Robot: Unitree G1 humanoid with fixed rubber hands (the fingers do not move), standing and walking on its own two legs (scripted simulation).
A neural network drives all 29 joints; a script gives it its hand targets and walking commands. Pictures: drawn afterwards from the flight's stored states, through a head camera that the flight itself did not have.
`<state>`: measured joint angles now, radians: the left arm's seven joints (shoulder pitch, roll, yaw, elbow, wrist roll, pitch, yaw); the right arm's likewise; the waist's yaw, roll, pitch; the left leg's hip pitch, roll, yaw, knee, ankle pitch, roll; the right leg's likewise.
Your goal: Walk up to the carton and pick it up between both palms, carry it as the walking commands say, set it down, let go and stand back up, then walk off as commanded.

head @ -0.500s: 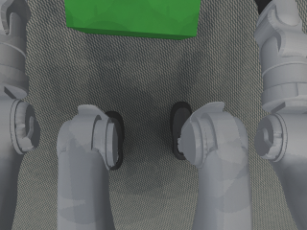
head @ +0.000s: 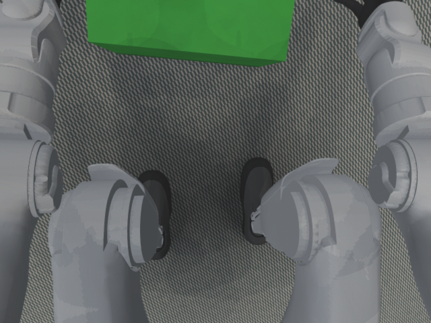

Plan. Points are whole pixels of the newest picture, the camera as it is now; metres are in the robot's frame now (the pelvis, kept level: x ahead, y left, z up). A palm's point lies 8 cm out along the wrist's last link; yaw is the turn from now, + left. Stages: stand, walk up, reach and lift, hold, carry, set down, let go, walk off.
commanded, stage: reach and lift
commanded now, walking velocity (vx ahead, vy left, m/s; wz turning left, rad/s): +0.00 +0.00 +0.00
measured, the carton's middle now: out of the picture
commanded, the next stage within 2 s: none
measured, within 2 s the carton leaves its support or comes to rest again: leaves its support in 1.60 s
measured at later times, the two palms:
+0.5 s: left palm out of the picture +0.53 +0.19 -0.19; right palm (362, 4) +0.52 -0.21 -0.18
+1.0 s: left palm out of the picture +0.53 +0.17 -0.19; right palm (344, 2) +0.52 -0.18 -0.18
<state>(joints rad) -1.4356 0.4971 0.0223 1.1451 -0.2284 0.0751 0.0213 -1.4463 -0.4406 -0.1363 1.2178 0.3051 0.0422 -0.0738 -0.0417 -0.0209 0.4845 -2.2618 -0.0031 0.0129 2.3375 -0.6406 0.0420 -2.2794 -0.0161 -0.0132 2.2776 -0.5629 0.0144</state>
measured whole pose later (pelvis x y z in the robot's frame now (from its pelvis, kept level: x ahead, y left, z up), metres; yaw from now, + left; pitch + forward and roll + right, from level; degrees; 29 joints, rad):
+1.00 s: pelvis -0.01 +0.00 +0.01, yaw +1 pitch +34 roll -2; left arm -1.55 0.44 -0.11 1.27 -0.29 0.05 0.09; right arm -1.56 -0.34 -0.10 1.33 0.28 -0.02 -0.12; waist -0.05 -0.01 0.48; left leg -2.27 -0.01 0.02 2.27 -0.59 0.05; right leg -2.28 -0.02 0.00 2.22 -0.53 0.02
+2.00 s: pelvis -0.03 -0.01 +0.04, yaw +3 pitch +29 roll -1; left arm -1.56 0.44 0.01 1.09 -0.17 0.25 0.11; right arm -1.44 -0.29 -0.21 0.97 0.17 0.22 -0.19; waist -0.06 0.00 0.52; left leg -2.14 -0.07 -0.01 2.18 -0.54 -0.01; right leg -2.14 0.05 0.03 2.16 -0.52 0.05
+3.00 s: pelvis -0.04 -0.01 +0.12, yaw +3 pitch +26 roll -1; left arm -1.37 0.29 0.19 0.71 -0.02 0.41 0.19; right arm -1.29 -0.16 -0.37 0.58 0.04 0.39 -0.27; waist -0.06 0.00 0.52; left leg -1.86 -0.10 -0.04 1.89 -0.48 -0.03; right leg -1.86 0.07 0.05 1.87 -0.46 0.06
